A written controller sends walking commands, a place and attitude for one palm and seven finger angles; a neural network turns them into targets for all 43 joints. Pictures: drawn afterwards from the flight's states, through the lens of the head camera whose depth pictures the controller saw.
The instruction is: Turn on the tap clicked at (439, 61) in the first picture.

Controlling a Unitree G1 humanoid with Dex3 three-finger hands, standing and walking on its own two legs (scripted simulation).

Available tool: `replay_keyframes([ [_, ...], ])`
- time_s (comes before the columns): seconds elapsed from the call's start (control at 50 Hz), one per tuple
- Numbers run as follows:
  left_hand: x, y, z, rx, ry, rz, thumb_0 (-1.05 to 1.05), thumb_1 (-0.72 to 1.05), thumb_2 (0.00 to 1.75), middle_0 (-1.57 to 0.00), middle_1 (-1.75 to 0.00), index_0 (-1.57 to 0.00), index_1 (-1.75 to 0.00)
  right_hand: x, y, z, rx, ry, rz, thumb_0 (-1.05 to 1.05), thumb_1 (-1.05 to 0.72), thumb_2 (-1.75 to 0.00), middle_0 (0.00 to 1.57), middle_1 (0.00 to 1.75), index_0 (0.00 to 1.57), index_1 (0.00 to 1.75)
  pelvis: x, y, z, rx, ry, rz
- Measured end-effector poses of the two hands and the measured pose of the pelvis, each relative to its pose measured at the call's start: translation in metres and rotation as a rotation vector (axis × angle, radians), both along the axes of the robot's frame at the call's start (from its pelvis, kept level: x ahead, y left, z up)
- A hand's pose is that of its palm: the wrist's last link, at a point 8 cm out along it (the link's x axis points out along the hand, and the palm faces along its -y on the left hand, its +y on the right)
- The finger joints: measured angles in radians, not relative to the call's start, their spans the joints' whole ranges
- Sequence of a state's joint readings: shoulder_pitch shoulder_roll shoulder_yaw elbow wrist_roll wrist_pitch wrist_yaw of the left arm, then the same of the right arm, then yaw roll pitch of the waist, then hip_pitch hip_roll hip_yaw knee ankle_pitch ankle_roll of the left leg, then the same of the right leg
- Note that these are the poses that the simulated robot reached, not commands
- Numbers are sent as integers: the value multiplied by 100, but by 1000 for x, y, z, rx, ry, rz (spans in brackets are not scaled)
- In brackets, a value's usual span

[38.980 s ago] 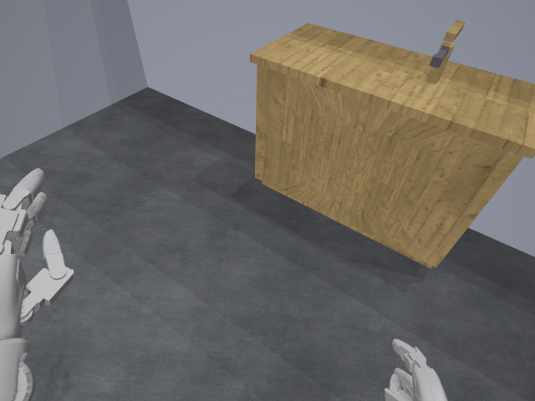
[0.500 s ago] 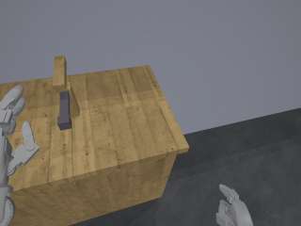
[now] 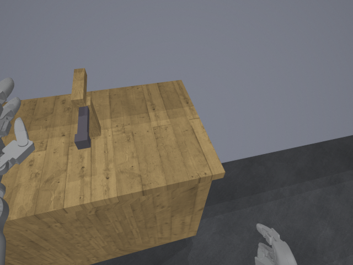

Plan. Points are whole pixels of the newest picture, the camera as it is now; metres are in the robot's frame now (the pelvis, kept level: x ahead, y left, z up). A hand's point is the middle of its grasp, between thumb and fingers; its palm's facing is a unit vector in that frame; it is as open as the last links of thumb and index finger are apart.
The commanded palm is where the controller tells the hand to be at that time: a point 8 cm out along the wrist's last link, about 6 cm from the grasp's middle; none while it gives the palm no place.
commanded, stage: turn the palm inward beside the body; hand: left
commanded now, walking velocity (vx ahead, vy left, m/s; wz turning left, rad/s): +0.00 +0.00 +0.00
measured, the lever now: (82, 140) +0.34 +0.26 +0.09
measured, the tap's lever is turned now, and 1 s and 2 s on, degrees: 0 0 0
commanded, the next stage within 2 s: none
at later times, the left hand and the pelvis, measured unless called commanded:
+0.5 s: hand (72, 183) +0.21 +0.21 +0.15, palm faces +0.40 -0.85 -0.34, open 7.5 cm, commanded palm +0.15 +0.26 +0.17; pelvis -0.01 -0.05 -0.02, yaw +2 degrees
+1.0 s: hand (65, 187) +0.20 +0.21 +0.16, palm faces +0.47 -0.85 -0.23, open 7.5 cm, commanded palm +0.14 +0.25 +0.16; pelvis +0.02 -0.04 -0.02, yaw +3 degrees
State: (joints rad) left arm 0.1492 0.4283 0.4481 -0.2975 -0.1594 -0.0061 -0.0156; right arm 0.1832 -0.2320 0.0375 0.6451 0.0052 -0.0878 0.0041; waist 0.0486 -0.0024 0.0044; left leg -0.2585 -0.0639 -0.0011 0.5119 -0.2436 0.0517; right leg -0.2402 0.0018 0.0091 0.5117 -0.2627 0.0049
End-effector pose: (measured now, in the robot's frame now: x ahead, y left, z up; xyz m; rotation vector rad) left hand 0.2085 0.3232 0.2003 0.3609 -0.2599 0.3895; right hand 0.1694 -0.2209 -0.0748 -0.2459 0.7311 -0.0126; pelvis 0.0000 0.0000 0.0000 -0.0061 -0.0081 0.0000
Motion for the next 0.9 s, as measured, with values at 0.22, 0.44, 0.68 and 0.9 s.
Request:
replay_keyframes([
  [0.22,-63,-51,-36,42,14,41,2,89,90,-22,-30,-21,-30,8,-26,6,-25,-84,30,1,-90,-90,21,30,21,30,-15,-32,-11,5,-5,21],
  [0.44,-47,-56,-37,-30,145,112,2,90,90,-20,-30,-20,-30,15,-44,-18,19,-89,6,1,-90,-90,21,30,21,30,-18,-52,-16,-6,-11,60],
  [0.68,-49,-65,-23,-27,45,115,2,89,90,-21,-30,-21,-30,26,-59,-15,18,-89,-47,1,-90,-90,21,30,21,30,19,-54,-15,7,37,34],
  [0.9,-52,-79,-45,-104,102,66,2,89,90,-21,-30,-20,-30,45,-44,-7,4,-164,-11,1,-90,-90,20,30,20,30,22,-42,-16,7,44,48],
])
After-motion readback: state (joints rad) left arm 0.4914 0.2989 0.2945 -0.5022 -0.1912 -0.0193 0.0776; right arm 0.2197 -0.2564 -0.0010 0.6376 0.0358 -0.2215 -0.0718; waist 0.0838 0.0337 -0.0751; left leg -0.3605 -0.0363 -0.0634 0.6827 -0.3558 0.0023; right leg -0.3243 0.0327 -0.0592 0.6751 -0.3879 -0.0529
